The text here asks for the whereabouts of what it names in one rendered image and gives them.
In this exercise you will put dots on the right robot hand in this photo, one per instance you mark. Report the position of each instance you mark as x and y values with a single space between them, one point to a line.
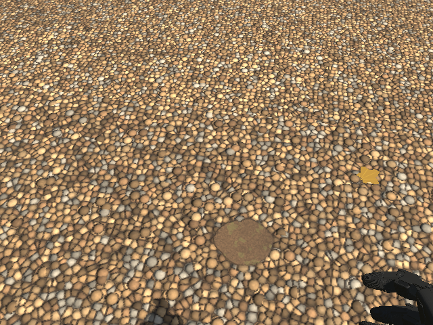
407 285

